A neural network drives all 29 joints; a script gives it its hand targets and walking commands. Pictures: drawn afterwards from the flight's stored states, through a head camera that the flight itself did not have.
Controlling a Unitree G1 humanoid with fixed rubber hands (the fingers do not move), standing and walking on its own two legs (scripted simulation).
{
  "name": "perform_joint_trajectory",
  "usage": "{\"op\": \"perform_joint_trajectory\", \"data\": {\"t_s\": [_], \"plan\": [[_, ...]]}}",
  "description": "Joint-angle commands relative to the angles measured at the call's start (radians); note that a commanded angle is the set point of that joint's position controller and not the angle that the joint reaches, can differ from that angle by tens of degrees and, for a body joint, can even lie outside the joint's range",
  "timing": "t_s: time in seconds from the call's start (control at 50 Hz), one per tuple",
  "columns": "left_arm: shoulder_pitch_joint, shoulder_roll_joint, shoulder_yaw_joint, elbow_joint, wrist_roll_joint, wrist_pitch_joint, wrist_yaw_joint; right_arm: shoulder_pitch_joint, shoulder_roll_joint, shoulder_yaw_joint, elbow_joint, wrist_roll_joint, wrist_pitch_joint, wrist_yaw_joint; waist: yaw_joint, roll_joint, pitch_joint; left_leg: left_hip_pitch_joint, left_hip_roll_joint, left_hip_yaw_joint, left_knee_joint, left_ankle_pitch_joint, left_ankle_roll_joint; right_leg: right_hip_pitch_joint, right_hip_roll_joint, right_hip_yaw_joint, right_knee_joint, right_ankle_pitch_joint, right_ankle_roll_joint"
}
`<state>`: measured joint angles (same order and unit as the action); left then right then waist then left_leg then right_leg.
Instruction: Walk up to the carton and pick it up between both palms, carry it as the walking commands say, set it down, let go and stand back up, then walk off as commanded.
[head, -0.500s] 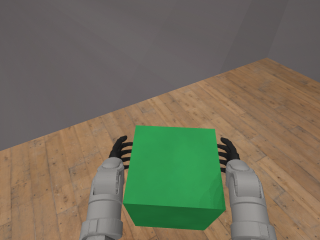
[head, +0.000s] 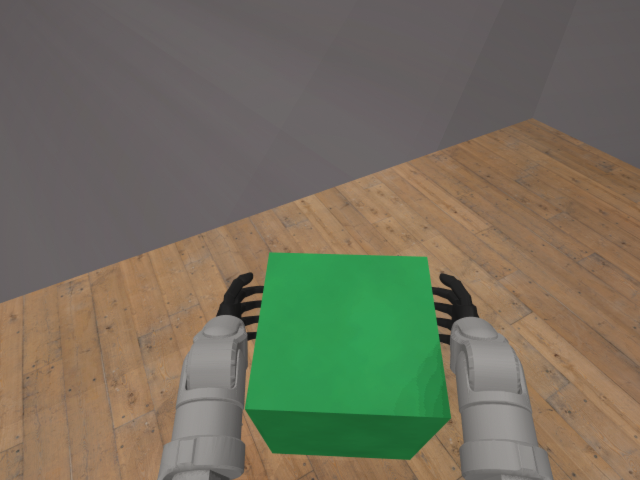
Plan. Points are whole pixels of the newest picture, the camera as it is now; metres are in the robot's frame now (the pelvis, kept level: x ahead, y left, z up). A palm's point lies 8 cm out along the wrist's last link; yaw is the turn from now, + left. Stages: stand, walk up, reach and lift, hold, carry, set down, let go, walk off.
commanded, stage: hold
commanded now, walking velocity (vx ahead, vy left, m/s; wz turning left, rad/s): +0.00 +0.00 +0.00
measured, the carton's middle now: (343, 362) +0.29 +0.00 -0.03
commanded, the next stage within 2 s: carry in 1.10 s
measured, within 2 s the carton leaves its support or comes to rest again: neither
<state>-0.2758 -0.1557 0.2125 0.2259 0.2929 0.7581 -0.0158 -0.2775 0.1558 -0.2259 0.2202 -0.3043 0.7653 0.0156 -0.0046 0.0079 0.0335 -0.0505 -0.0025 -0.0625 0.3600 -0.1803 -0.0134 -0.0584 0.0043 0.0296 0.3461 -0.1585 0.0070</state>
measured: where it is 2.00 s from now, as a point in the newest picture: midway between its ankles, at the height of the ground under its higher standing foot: outside the picture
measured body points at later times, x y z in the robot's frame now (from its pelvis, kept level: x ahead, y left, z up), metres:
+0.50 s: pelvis +0.01 +0.00 +0.00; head -0.03 +0.00 +0.45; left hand +0.30 +0.15 +0.04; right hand +0.30 -0.15 +0.04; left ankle +0.02 +0.13 -0.75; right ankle +0.03 -0.13 -0.75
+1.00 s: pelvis +0.00 +0.00 +0.00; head -0.04 +0.00 +0.45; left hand +0.30 +0.15 +0.04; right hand +0.30 -0.15 +0.04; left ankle +0.02 +0.13 -0.75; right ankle +0.03 -0.13 -0.75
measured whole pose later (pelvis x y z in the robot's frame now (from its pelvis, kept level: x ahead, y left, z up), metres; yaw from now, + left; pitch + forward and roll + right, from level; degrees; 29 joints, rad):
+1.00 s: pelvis +0.00 +0.00 +0.00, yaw +0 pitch -8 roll +0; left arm -0.25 -0.15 0.18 0.20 0.28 0.77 -0.01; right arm -0.25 0.15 -0.20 0.19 -0.30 0.77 0.01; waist 0.00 0.01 0.04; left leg -0.05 0.00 -0.06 0.36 -0.18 -0.01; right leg -0.06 0.00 0.04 0.34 -0.16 0.01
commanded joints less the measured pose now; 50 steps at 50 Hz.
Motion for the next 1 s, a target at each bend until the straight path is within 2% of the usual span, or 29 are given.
{"op": "perform_joint_trajectory", "data": {"t_s": [0.0,0.46,0.98], "plan": [[-0.458,-0.907,-0.498,-0.047,-0.256,-0.037,-0.236,-0.466,0.875,0.510,-0.045,0.265,-0.040,0.250,0.001,-0.005,-0.219,-0.018,-0.092,0.001,-0.070,0.058,0.013,0.075,0.087,0.018,-0.054,0.039,-0.007],[-0.377,-0.898,-0.538,-0.113,-0.268,-0.029,-0.220,-0.386,0.852,0.549,-0.112,0.277,-0.035,0.239,0.001,-0.001,-0.229,0.020,-0.092,-0.009,-0.071,0.168,0.011,0.102,0.093,0.023,-0.056,0.149,-0.009],[-0.429,-0.889,-0.524,-0.095,-0.269,-0.031,-0.227,-0.416,0.864,0.529,-0.075,0.266,-0.036,0.240,0.009,-0.004,-0.211,-0.022,-0.090,-0.001,-0.066,0.070,0.014,0.080,0.086,0.025,-0.048,0.052,-0.010]]}}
